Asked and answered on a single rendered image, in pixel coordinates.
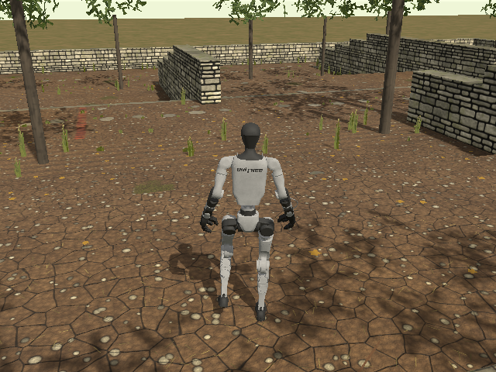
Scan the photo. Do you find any right robot forearm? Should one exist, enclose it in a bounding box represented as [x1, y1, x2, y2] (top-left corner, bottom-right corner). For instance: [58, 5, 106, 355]
[280, 188, 294, 217]

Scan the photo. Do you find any left robot upper arm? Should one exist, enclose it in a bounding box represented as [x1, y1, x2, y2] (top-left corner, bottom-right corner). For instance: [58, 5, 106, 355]
[211, 156, 234, 199]

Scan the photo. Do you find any right robot upper arm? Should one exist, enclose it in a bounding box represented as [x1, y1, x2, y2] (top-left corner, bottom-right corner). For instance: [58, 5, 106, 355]
[266, 157, 287, 200]

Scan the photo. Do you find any left robot forearm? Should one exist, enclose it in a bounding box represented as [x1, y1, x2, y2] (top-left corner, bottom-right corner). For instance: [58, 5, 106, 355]
[202, 187, 219, 219]

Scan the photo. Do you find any robot right hand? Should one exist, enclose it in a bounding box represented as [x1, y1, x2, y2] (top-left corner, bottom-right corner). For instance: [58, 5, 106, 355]
[277, 214, 296, 229]

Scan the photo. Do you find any robot left hand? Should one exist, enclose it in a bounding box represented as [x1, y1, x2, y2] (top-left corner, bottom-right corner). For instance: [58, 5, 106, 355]
[200, 215, 218, 233]

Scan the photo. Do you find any humanoid robot torso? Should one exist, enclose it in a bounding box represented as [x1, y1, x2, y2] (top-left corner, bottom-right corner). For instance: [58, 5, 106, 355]
[231, 153, 267, 233]

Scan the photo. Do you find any robot head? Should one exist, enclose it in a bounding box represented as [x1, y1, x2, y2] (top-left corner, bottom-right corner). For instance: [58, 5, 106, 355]
[236, 122, 263, 160]

